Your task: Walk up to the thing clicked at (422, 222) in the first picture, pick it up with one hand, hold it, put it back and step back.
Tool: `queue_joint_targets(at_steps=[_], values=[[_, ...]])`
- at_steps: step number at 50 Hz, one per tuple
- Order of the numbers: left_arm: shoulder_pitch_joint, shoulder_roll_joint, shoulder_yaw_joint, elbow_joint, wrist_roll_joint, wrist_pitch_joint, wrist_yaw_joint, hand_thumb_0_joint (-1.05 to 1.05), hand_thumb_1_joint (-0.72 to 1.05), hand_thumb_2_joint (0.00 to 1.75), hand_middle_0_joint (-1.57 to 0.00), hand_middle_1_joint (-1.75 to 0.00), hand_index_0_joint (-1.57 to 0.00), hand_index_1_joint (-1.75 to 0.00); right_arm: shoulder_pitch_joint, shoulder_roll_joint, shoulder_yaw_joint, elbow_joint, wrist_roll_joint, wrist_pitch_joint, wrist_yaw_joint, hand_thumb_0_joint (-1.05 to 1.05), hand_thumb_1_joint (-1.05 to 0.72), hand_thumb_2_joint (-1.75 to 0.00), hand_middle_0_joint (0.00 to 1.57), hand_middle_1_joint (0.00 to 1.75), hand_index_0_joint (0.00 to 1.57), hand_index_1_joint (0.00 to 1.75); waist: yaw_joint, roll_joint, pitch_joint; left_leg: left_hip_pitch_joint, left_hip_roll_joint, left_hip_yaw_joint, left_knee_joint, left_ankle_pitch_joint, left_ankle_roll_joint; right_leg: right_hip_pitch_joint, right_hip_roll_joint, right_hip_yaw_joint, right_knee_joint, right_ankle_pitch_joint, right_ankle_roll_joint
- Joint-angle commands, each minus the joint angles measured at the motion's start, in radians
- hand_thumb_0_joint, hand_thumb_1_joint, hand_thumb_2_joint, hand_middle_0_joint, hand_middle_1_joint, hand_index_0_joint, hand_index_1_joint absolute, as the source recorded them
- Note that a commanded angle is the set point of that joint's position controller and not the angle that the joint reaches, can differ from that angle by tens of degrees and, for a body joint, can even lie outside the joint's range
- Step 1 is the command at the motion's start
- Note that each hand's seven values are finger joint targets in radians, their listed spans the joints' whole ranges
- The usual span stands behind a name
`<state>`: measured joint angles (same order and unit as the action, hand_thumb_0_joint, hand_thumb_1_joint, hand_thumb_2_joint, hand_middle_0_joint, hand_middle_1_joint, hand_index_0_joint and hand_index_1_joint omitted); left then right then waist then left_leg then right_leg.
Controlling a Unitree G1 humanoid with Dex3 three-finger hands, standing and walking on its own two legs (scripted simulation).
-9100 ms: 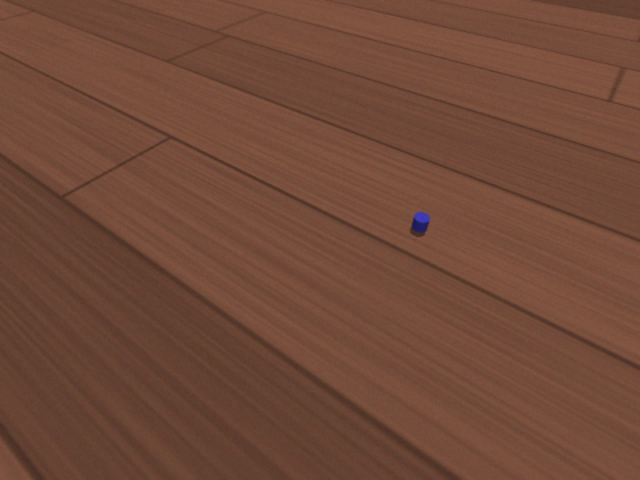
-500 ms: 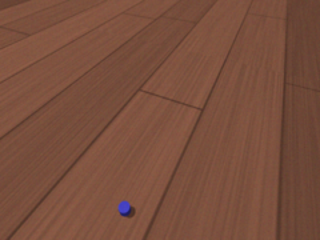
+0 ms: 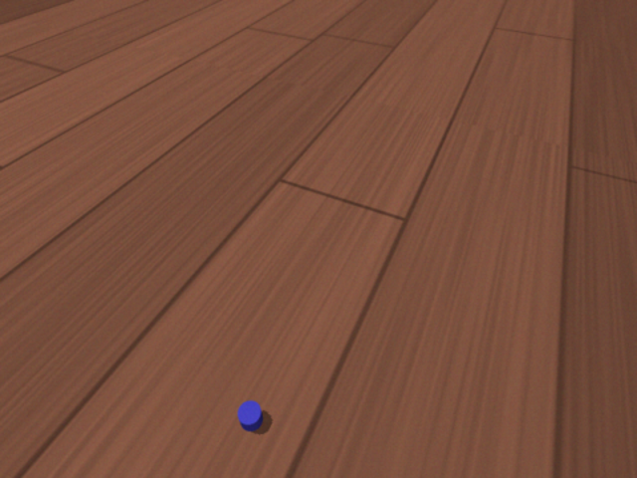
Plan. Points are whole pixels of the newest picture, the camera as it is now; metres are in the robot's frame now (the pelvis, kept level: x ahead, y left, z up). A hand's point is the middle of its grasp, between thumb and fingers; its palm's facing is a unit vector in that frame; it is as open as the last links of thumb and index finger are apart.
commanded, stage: stand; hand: left
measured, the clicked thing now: (250, 416) +0.46 +0.21 -0.75
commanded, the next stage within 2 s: walk up in 0.46 s
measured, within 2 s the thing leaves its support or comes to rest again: neither
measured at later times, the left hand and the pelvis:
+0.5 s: hand out of the picture +0.07 +0.25 -0.16, palm faces -0.02 -0.94 -0.35, open 7.3 cm; pelvis +0.00 +0.00 +0.00, yaw +0 degrees
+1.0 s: hand out of the picture +0.14 +0.24 -0.17, palm faces -0.03 -0.94 -0.35, open 7.3 cm; pelvis +0.05 -0.01 -0.02, yaw -2 degrees
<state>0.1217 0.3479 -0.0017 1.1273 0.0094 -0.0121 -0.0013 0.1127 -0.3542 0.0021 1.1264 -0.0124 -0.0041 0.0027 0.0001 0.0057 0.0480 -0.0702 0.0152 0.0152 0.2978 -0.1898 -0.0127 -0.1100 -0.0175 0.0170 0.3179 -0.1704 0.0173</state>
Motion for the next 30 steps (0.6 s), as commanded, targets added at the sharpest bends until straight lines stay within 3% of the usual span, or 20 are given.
queue_joint_targets(at_steps=[1,8,17,22,23,25,27,28,30], values=[[-0.036,0.213,0.038,-0.057,0.0,-0.016,0.011,0.0,0.9,0.9,-0.2,-0.3,-0.2,-0.3,-0.043,-0.213,-0.044,-0.056,0.004,-0.025,-0.01,0.0,-0.9,-0.9,0.2,0.3,0.2,0.3,0.001,-0.006,-0.057,-0.006,0.122,-0.087,-0.042,0.127,0.031,0.004,-0.11,0.079,-0.036,0.146,-0.035],[-0.041,0.224,0.039,-0.059,0.0,-0.019,0.012,0.0,0.9,0.9,-0.2,-0.3,-0.2,-0.3,-0.037,-0.205,-0.044,-0.055,0.003,-0.021,-0.007,0.0,-0.9,-0.9,0.2,0.3,0.2,0.3,-0.005,-0.023,-0.04,-0.02,0.116,-0.09,-0.046,0.081,0.03,-0.01,-0.109,0.085,-0.051,0.105,-0.035],[-0.037,0.22,0.038,-0.064,-0.002,-0.023,0.013,0.0,0.9,0.9,-0.2,-0.3,-0.2,-0.3,-0.03,-0.213,-0.045,-0.058,0.002,-0.023,-0.007,0.0,-0.9,-0.9,0.2,0.3,0.2,0.3,-0.005,-0.005,-0.075,-0.004,0.123,-0.085,-0.028,0.15,0.033,0.019,-0.115,0.085,-0.035,0.187,-0.035],[-0.034,0.224,0.04,-0.062,-0.001,-0.02,0.013,0.0,0.9,0.9,-0.2,-0.3,-0.2,-0.3,-0.031,-0.207,-0.044,-0.061,0.004,-0.023,-0.008,0.0,-0.9,-0.9,0.2,0.3,0.2,0.3,-0.002,-0.01,-0.062,-0.003,0.121,-0.088,-0.038,0.136,0.031,0.006,-0.111,0.08,-0.037,0.163,-0.037],[-0.013,0.232,0.068,-0.083,0.008,-0.012,0.002,0.0,0.9,0.9,-0.2,-0.3,-0.2,-0.3,0.004,-0.23,-0.068,-0.082,-0.007,-0.033,-0.006,0.0,-0.9,-0.9,0.2,0.3,0.2,0.3,-0.001,-0.049,-0.089,0.026,0.094,-0.065,-0.022,-0.014,0.055,-0.01,-0.059,0.065,-0.016,0.002,-0.05],[-0.024,0.221,0.07,-0.088,0.014,-0.005,-0.005,0.0,0.9,0.9,-0.2,-0.3,-0.2,-0.3,0.023,-0.241,-0.074,-0.077,-0.014,-0.035,-0.007,0.0,-0.9,-0.9,0.2,0.3,0.2,0.3,-0.006,-0.008,-0.036,-0.009,0.12,-0.108,-0.052,-0.2,0.078,-0.076,-0.047,0.062,0.009,-0.148,-0.058],[-0.016,0.208,0.076,-0.092,0.017,0.001,-0.01,0.0,0.9,0.9,-0.2,-0.3,-0.2,-0.3,0.021,-0.258,-0.087,-0.088,-0.018,-0.034,-0.007,0.0,-0.9,-0.9,0.2,0.3,0.2,0.3,-0.004,0.032,0.031,-0.075,0.158,-0.162,-0.092,-0.333,0.107,-0.113,-0.02,0.04,0.055,-0.188,-0.053],[-0.014,0.203,0.076,-0.096,0.018,0.002,-0.012,0.0,0.9,0.9,-0.2,-0.3,-0.2,-0.3,0.018,-0.253,-0.086,-0.097,-0.02,-0.035,-0.009,0.0,-0.9,-0.9,0.2,0.3,0.2,0.3,-0.001,0.049,0.065,-0.119,0.174,-0.183,-0.11,-0.361,0.117,-0.113,-0.016,0.046,0.077,-0.177,-0.054],[0.022,0.198,0.078,-0.1,0.017,-0.002,-0.014,0.0,0.9,0.9,-0.2,-0.3,-0.2,-0.3,-0.006,-0.244,-0.085,-0.12,-0.021,-0.039,-0.009,0.0,-0.9,-0.9,0.2,0.3,0.2,0.3,0.017,0.066,0.079,-0.124,0.179,-0.168,-0.09,-0.267,0.122,-0.105,-0.018,0.05,0.074,-0.111,-0.055]])
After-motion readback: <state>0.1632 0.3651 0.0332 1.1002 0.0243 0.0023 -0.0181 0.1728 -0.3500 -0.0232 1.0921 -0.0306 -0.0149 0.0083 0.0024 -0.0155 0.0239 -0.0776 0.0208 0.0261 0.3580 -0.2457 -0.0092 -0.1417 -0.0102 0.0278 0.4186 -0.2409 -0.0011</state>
